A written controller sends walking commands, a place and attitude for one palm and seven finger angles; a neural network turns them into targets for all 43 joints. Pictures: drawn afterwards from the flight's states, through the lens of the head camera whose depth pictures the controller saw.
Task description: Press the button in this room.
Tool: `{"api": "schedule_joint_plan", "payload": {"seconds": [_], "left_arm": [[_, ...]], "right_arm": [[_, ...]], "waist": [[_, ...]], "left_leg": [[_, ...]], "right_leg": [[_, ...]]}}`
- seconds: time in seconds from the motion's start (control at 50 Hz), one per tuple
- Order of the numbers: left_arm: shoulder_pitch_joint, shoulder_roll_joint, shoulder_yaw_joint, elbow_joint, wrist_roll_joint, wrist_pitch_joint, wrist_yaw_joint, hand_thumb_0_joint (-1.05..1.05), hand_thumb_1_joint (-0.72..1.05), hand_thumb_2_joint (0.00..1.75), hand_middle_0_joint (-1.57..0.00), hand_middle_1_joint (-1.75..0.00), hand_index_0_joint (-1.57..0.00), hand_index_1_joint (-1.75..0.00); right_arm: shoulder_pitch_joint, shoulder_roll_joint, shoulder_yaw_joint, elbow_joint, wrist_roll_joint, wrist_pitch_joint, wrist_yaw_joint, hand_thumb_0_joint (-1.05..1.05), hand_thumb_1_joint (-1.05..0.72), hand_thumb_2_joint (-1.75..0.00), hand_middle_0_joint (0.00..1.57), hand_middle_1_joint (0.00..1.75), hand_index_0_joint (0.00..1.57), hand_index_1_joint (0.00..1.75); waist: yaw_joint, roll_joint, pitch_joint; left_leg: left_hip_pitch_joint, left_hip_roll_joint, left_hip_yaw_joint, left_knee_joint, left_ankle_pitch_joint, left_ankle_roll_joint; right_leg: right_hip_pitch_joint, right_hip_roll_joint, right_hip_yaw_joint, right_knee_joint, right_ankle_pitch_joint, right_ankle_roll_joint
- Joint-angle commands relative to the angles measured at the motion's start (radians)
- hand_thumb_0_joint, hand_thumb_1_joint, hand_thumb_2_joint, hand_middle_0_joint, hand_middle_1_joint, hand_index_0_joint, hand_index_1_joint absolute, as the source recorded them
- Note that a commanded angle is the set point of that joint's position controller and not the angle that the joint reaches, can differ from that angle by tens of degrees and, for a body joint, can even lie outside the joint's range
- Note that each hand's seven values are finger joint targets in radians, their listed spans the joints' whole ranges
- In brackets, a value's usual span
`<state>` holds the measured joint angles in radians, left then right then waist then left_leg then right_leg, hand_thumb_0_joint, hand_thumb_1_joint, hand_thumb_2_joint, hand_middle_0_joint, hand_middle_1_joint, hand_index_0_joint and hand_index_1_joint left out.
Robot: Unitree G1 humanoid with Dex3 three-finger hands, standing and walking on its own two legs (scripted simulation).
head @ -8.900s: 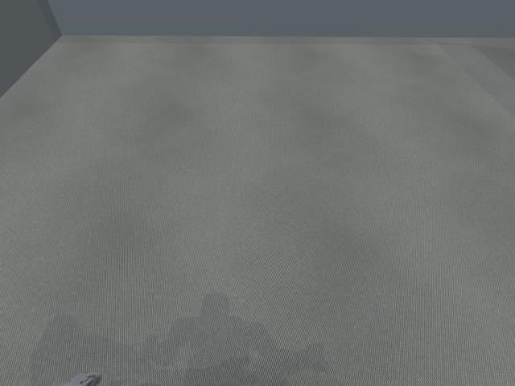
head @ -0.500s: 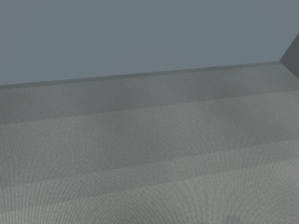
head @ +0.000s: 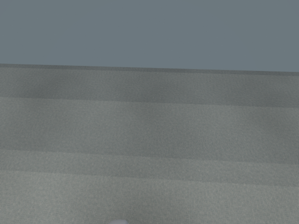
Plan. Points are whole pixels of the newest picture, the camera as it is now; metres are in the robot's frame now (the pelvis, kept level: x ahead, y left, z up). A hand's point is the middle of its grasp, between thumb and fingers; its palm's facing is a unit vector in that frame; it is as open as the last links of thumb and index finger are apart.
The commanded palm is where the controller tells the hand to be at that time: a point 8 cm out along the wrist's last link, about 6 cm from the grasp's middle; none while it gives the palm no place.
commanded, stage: turn or walk to find it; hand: left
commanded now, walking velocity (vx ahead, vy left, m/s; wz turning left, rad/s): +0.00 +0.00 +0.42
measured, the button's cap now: out of the picture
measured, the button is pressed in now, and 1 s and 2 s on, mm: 0 0 0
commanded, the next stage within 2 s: none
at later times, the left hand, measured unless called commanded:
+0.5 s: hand out of the picture +0.05 +0.25 -0.15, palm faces +0.22 -0.94 -0.25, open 7.4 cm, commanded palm none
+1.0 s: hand out of the picture -0.10 +0.20 -0.17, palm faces +0.46 -0.85 -0.24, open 7.4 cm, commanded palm none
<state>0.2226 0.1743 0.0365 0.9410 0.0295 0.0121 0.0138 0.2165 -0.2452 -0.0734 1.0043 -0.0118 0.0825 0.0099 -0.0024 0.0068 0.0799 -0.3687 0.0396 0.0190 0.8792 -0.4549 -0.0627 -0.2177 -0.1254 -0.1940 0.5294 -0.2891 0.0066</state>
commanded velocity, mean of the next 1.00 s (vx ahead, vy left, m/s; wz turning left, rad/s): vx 0.00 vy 0.00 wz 0.42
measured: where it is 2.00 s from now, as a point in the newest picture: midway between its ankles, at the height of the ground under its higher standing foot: outside the picture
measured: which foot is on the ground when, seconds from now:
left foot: up 0.00-0.06, down 0.08-0.58, up 0.60-1.00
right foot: down 0.00-0.10, up 0.12-0.56, down 0.58-1.00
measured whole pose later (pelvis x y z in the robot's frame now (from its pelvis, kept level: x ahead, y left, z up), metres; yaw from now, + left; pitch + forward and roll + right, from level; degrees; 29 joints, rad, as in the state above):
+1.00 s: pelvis -0.05 +0.01 +0.00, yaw +26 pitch -1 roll +1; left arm 0.25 0.20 0.05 0.97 0.03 0.02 0.01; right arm 0.18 -0.24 -0.06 1.00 -0.01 0.07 0.01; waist 0.02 -0.01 0.08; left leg -0.30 0.04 0.04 0.74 -0.43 -0.05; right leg -0.25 -0.14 -0.22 0.56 -0.28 0.01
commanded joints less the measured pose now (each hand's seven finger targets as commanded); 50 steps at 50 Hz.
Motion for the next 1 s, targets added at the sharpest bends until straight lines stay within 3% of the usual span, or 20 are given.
{"api": "schedule_joint_plan", "payload": {"seconds": [0.0, 0.04, 0.06, 0.08, 0.1, 0.16, 0.2, 0.38, 0.46, 0.52, 0.54, 0.56, 0.58, 0.62, 0.64, 0.68, 0.8, 0.9, 0.96, 0.98], "left_arm": [[0.04, 0.251, 0.065, -0.032, 0.002, -0.007, 0.016, 0.0, 0.9, 0.9, -0.2, -0.3, -0.2, -0.3], [0.027, 0.233, 0.062, -0.032, -0.014, 0.003, 0.012, 0.0, 0.9, 0.9, -0.2, -0.3, -0.2, -0.3], [0.044, 0.179, 0.056, -0.057, -0.021, 0.011, 0.008, 0.0, 0.9, 0.9, -0.2, -0.3, -0.2, -0.3], [-0.001, 0.131, 0.034, -0.092, -0.015, 0.015, 0.004, 0.0, 0.9, 0.9, -0.2, -0.3, -0.2, -0.3], [-0.059, 0.139, 0.033, -0.089, -0.01, 0.03, 0.014, 0.0, 0.9, 0.9, -0.2, -0.3, -0.2, -0.3], [-0.053, 0.151, 0.043, -0.049, -0.015, 0.025, 0.0, 0.0, 0.9, 0.9, -0.2, -0.3, -0.2, -0.3], [-0.027, 0.151, 0.041, -0.033, -0.014, 0.021, -0.004, 0.0, 0.9, 0.9, -0.2, -0.3, -0.2, -0.3], [-0.109, 0.137, 0.033, -0.082, -0.019, 0.02, 0.005, 0.0, 0.9, 0.9, -0.2, -0.3, -0.2, -0.3], [-0.074, 0.125, 0.031, -0.088, -0.024, 0.013, 0.008, 0.0, 0.9, 0.9, -0.2, -0.3, -0.2, -0.3], [0.026, 0.143, 0.036, -0.067, -0.024, -0.003, 0.012, 0.0, 0.9, 0.9, -0.2, -0.3, -0.2, -0.3], [0.046, 0.192, 0.045, -0.064, -0.016, -0.014, 0.018, 0.0, 0.9, 0.9, -0.2, -0.3, -0.2, -0.3], [0.06, 0.274, 0.062, -0.067, -0.002, -0.022, 0.025, 0.0, 0.9, 0.9, -0.2, -0.3, -0.2, -0.3], [0.054, 0.287, 0.066, -0.083, -0.009, -0.016, 0.025, 0.0, 0.9, 0.9, -0.2, -0.3, -0.2, -0.3], [-0.044, 0.228, 0.054, -0.104, -0.013, -0.013, 0.023, 0.0, 0.9, 0.9, -0.2, -0.3, -0.2, -0.3], [-0.091, 0.196, 0.044, -0.112, -0.013, -0.016, 0.02, 0.0, 0.9, 0.9, -0.2, -0.3, -0.2, -0.3], [-0.094, 0.165, 0.037, -0.113, -0.013, -0.023, 0.021, 0.0, 0.9, 0.9, -0.2, -0.3, -0.2, -0.3], [0.023, 0.199, 0.048, -0.063, -0.003, -0.023, 0.021, 0.0, 0.9, 0.9, -0.2, -0.3, -0.2, -0.3], [0.073, 0.241, 0.061, -0.028, 0.004, -0.015, 0.018, 0.0, 0.9, 0.9, -0.2, -0.3, -0.2, -0.3], [0.049, 0.248, 0.065, -0.018, -0.001, -0.007, 0.016, 0.0, 0.9, 0.9, -0.2, -0.3, -0.2, -0.3], [0.033, 0.236, 0.065, -0.015, -0.009, -0.002, 0.015, 0.0, 0.9, 0.9, -0.2, -0.3, -0.2, -0.3]], "right_arm": [[-0.03, -0.041, 0.0, -0.097, 0.005, -0.05, 0.0, 0.0, -0.9, -0.9, 0.2, 0.3, 0.2, 0.3], [0.031, -0.083, -0.007, -0.08, 0.001, -0.064, 0.0, 0.0, -0.9, -0.9, 0.2, 0.3, 0.2, 0.3], [0.055, -0.176, -0.026, -0.084, -0.007, -0.074, -0.002, 0.0, -0.9, -0.9, 0.2, 0.3, 0.2, 0.3], [0.093, -0.243, -0.04, -0.085, -0.006, -0.068, -0.004, 0.0, -0.9, -0.9, 0.2, 0.3, 0.2, 0.3], [0.118, -0.231, -0.041, -0.06, -0.008, -0.073, -0.021, 0.0, -0.9, -0.9, 0.2, 0.3, 0.2, 0.3], [-0.017, -0.159, -0.012, -0.089, -0.01, -0.075, -0.032, 0.0, -0.9, -0.9, 0.2, 0.3, 0.2, 0.3], [-0.025, -0.152, -0.012, -0.098, -0.005, -0.082, -0.031, 0.0, -0.9, -0.9, 0.2, 0.3, 0.2, 0.3], [0.037, -0.157, -0.026, -0.095, -0.012, -0.071, -0.027, 0.0, -0.9, -0.9, 0.2, 0.3, 0.2, 0.3], [0.007, -0.162, -0.031, -0.107, -0.016, -0.063, -0.023, 0.0, -0.9, -0.9, 0.2, 0.3, 0.2, 0.3], [-0.017, -0.145, -0.034, -0.116, -0.007, -0.061, -0.019, 0.0, -0.9, -0.9, 0.2, 0.3, 0.2, 0.3], [0.0, -0.101, -0.029, -0.12, 0.002, -0.063, -0.014, 0.0, -0.9, -0.9, 0.2, 0.3, 0.2, 0.3], [0.015, -0.038, -0.015, -0.142, 0.006, -0.065, -0.008, 0.0, -0.9, -0.9, 0.2, 0.3, 0.2, 0.3], [-0.019, -0.078, -0.031, -0.152, -0.004, -0.049, -0.013, 0.0, -0.9, -0.9, 0.2, 0.3, 0.2, 0.3], [-0.016, -0.085, -0.038, -0.115, -0.011, -0.027, -0.004, 0.0, -0.9, -0.9, 0.2, 0.3, 0.2, 0.3], [0.022, -0.075, -0.037, -0.093, -0.014, -0.025, 0.003, 0.0, -0.9, -0.9, 0.2, 0.3, 0.2, 0.3], [0.06, -0.066, -0.032, -0.073, -0.012, -0.023, 0.009, 0.0, -0.9, -0.9, 0.2, 0.3, 0.2, 0.3], [-0.025, -0.051, -0.018, -0.083, -0.008, -0.024, 0.007, 0.0, -0.9, -0.9, 0.2, 0.3, 0.2, 0.3], [-0.075, -0.037, 0.0, -0.098, 0.004, -0.041, 0.003, 0.0, -0.9, -0.9, 0.2, 0.3, 0.2, 0.3], [-0.015, -0.041, 0.003, -0.083, 0.006, -0.053, -0.003, 0.0, -0.9, -0.9, 0.2, 0.3, 0.2, 0.3], [0.024, -0.058, 0.001, -0.073, 0.005, -0.061, -0.001, 0.0, -0.9, -0.9, 0.2, 0.3, 0.2, 0.3]], "waist": [[0.024, -0.222, -0.114], [-0.02, -0.118, -0.141], [-0.031, 0.138, -0.166], [-0.051, 0.284, -0.146], [-0.081, 0.283, -0.15], [-0.013, 0.162, -0.076], [-0.007, 0.131, -0.099], [-0.041, 0.126, -0.091], [-0.022, 0.145, -0.103], [0.028, 0.111, -0.139], [0.034, -0.005, -0.151], [0.039, -0.268, -0.144], [0.055, -0.256, -0.111], [0.008, -0.165, -0.011], [-0.023, -0.141, -0.001], [-0.031, -0.153, -0.024], [0.025, -0.17, -0.038], [0.056, -0.223, -0.091], [0.017, -0.211, -0.126], [-0.01, -0.147, -0.141]], "left_leg": [[0.04, -0.027, 0.071, -0.241, 0.053, 0.01], [0.237, -0.001, 0.049, -0.473, 0.283, 0.031], [0.366, 0.2, -0.219, -0.536, 0.482, 0.111], [0.361, 0.36, -0.36, -0.554, 0.707, 0.209], [0.319, 0.348, -0.367, -0.559, 0.73, 0.217], [0.252, 0.228, -0.235, -0.54, 0.701, 0.215], [0.273, 0.197, -0.193, -0.536, 0.731, 0.208], [0.281, 0.201, -0.321, -0.531, 0.677, 0.244], [0.197, 0.171, -0.354, -0.506, 0.66, 0.23], [0.093, 0.11, -0.336, -0.419, 0.553, 0.172], [-0.039, 0.046, -0.284, -0.329, 0.378, 0.116], [-0.213, -0.102, -0.105, -0.125, 0.023, 0.043], [-0.183, -0.087, -0.102, 0.08, -0.13, 0.036], [-0.181, -0.048, -0.127, 0.3, -0.028, 0.041], [-0.182, -0.037, -0.111, 0.337, 0.041, 0.031], [-0.17, -0.024, -0.082, 0.351, 0.106, 0.014], [-0.143, -0.002, -0.027, 0.16, 0.035, -0.012], [-0.046, -0.01, 0.031, -0.088, -0.035, 0.003], [0.09, -0.026, 0.07, -0.299, 0.09, 0.017], [0.2, -0.011, 0.055, -0.454, 0.22, 0.027]], "right_leg": [[0.117, -0.224, 0.136, -0.063, 0.478, -0.115], [-0.001, -0.178, 0.064, 0.073, 0.346, -0.032], [-0.204, -0.069, 0.011, 0.258, 0.044, 0.038], [-0.325, -0.001, 0.043, 0.427, -0.346, 0.067], [-0.337, -0.001, 0.14, 0.522, -0.333, 0.067], [-0.331, 0.003, 0.171, 0.602, -0.16, 0.068], [-0.312, 0.011, 0.165, 0.587, -0.122, 0.077], [-0.272, 0.048, 0.18, 0.391, -0.166, 0.084], [-0.136, 0.087, 0.162, 0.214, -0.142, 0.065], [0.073, 0.085, 0.15, -0.092, 0.067, 0.055], [0.214, -0.018, 0.246, -0.189, 0.109, 0.029], [0.283, -0.273, 0.496, -0.239, 0.185, -0.077], [0.11, -0.379, 0.528, -0.272, 0.181, -0.164], [-0.051, -0.27, 0.427, -0.297, 0.023, -0.149], [-0.055, -0.213, 0.333, -0.279, 0.04, -0.121], [-0.026, -0.174, 0.24, -0.258, 0.129, -0.104], [0.07, -0.213, 0.204, -0.225, 0.252, -0.134], [0.132, -0.239, 0.187, -0.146, 0.43, -0.156], [0.093, -0.225, 0.135, -0.063, 0.426, -0.108], [0.034, -0.201, 0.094, 0.017, 0.36, -0.062]]}}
